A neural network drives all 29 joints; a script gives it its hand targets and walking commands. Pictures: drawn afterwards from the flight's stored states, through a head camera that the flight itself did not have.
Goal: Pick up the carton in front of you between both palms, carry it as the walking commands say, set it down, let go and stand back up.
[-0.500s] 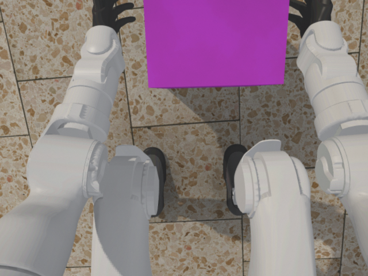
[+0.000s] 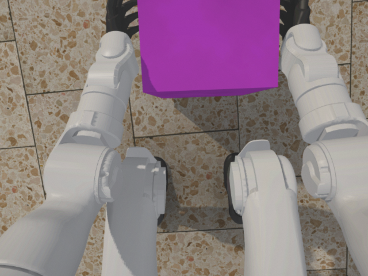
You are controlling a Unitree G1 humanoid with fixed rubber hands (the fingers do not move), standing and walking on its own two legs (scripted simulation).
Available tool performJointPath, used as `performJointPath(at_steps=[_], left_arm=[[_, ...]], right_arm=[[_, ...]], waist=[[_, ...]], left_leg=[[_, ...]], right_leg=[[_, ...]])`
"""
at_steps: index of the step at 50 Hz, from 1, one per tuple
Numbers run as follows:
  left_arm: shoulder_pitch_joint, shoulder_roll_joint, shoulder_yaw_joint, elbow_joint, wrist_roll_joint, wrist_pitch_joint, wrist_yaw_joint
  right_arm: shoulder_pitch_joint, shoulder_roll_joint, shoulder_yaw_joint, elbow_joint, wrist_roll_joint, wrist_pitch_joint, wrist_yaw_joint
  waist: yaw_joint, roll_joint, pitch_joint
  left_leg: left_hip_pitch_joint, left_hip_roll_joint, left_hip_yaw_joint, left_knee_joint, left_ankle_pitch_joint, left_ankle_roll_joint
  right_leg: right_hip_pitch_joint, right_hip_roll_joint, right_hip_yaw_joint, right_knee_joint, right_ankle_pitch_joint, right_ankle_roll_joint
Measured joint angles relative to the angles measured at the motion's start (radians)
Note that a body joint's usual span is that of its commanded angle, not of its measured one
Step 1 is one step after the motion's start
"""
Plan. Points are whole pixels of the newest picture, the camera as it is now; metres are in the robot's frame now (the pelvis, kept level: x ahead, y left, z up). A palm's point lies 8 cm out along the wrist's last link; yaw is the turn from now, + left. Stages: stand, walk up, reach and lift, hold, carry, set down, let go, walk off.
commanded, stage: reach and lift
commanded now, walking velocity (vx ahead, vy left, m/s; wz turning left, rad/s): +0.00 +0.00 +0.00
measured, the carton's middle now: (203, 44) +0.52 -0.04 -0.22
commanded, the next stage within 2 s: none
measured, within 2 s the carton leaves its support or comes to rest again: neither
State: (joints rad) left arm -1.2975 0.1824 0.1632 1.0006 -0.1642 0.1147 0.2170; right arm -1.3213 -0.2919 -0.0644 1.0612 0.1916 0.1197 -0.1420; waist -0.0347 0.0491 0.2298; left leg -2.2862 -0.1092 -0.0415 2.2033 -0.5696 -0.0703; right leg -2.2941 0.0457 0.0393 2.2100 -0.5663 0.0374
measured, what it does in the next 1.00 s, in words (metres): rises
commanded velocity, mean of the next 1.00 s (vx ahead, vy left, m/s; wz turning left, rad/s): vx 0.00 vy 0.00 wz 0.00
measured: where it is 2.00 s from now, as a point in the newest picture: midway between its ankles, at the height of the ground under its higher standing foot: (196, 201)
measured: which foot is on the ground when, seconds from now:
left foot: down 0.00-1.00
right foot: down 0.00-1.00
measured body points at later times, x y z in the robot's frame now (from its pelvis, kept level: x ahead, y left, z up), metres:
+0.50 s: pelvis +0.00 +0.00 +0.12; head +0.25 -0.02 +0.49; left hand +0.50 +0.11 +0.05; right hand +0.48 -0.19 +0.05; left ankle +0.11 +0.13 -0.33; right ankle +0.11 -0.13 -0.33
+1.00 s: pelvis +0.05 +0.01 +0.26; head +0.20 -0.01 +0.68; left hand +0.46 +0.12 +0.21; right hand +0.44 -0.18 +0.20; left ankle +0.11 +0.13 -0.33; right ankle +0.11 -0.13 -0.33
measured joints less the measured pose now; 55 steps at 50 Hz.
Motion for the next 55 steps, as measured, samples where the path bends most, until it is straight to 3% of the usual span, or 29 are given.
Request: performJointPath(at_steps=[7, 15, 22, 35, 55], left_arm=[[0.168, -0.076, 0.086, -0.191, 0.067, 0.078, -0.011], [0.218, -0.168, 0.271, -0.193, 0.265, 0.157, -0.075], [0.251, -0.196, 0.321, -0.224, 0.336, 0.177, -0.107], [0.442, -0.244, 0.253, -0.347, 0.305, 0.188, -0.109], [0.731, -0.295, 0.197, -0.347, 0.311, 0.148, -0.122]], right_arm=[[0.164, 0.078, -0.115, -0.203, -0.087, 0.100, 0.010], [0.223, 0.169, -0.290, -0.203, -0.281, 0.175, 0.070], [0.262, 0.220, -0.356, -0.246, -0.370, 0.196, 0.111], [0.462, 0.272, -0.310, -0.390, -0.341, 0.213, 0.109], [0.751, 0.341, -0.271, -0.392, -0.347, 0.167, 0.107]], waist=[[0.000, -0.005, -0.148], [0.008, -0.013, -0.305], [0.008, -0.012, -0.369], [0.012, -0.014, -0.429], [0.020, -0.026, -0.458]], left_leg=[[0.052, -0.013, -0.011, -0.056, -0.004, -0.011], [0.156, -0.018, -0.021, -0.225, 0.027, 0.001], [0.239, -0.030, -0.034, -0.359, 0.056, 0.002], [0.464, -0.027, -0.047, -0.544, 0.046, 0.018], [1.036, -0.005, -0.075, -0.956, 0.087, 0.043]], right_leg=[[0.045, 0.037, 0.019, -0.061, 0.008, 0.022], [0.147, 0.055, 0.032, -0.235, 0.048, 0.023], [0.231, 0.056, 0.040, -0.371, 0.075, 0.022], [0.459, 0.058, 0.056, -0.559, 0.064, 0.021], [1.030, 0.048, 0.078, -0.970, 0.104, 0.000]])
